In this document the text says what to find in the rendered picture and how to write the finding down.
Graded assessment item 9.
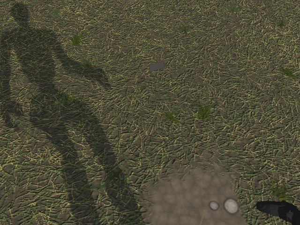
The robot right hand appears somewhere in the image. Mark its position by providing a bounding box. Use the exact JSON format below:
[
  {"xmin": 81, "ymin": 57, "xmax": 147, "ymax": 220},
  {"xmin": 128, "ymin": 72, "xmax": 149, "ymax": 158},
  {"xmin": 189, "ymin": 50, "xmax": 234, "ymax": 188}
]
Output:
[{"xmin": 256, "ymin": 201, "xmax": 300, "ymax": 225}]

